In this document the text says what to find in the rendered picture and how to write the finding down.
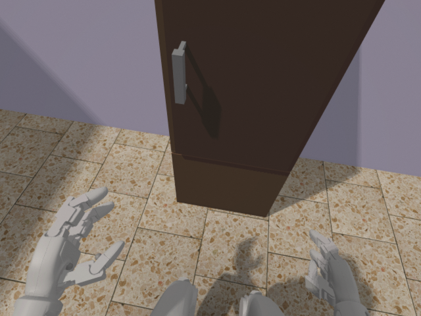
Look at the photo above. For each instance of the robot left thigh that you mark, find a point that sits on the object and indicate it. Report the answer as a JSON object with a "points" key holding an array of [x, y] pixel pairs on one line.
{"points": [[179, 299]]}

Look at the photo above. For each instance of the right robot shin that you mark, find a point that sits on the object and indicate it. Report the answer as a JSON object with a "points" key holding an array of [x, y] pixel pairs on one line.
{"points": [[255, 292]]}

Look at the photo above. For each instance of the robot right hand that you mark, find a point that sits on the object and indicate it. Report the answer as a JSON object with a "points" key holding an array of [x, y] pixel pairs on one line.
{"points": [[338, 283]]}

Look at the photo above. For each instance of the handle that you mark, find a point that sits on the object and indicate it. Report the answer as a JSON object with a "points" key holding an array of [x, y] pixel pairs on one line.
{"points": [[179, 73]]}

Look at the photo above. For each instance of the cupboard door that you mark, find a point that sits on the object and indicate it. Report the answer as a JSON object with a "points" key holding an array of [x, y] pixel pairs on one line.
{"points": [[257, 73]]}

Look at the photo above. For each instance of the robot left hand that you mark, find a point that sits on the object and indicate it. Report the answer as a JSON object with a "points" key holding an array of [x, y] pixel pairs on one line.
{"points": [[47, 275]]}

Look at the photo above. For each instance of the robot left forearm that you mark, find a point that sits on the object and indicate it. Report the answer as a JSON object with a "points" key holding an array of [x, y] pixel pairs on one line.
{"points": [[37, 306]]}

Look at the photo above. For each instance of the robot right forearm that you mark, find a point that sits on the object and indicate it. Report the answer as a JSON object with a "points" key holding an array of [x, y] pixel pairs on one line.
{"points": [[350, 308]]}

